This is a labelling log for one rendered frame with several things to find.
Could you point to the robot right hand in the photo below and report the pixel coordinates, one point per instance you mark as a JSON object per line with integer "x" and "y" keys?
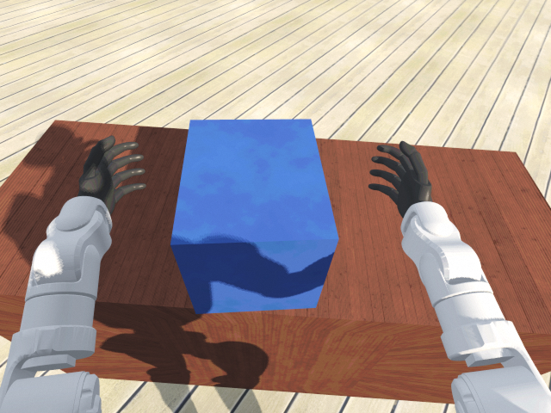
{"x": 412, "y": 182}

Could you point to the left robot upper arm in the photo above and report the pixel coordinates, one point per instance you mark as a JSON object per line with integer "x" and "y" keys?
{"x": 77, "y": 392}

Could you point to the pedestal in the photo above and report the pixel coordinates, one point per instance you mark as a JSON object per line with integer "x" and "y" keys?
{"x": 374, "y": 332}

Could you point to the left robot forearm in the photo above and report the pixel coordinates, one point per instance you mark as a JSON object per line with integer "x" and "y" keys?
{"x": 56, "y": 328}

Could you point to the robot left hand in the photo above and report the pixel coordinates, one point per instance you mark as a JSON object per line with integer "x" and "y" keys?
{"x": 99, "y": 179}

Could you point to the right robot upper arm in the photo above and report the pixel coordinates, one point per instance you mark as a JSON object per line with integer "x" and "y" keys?
{"x": 501, "y": 390}

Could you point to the right robot forearm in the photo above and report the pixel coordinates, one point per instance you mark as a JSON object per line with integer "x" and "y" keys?
{"x": 474, "y": 327}

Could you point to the carton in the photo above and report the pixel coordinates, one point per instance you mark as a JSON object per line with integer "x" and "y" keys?
{"x": 253, "y": 229}

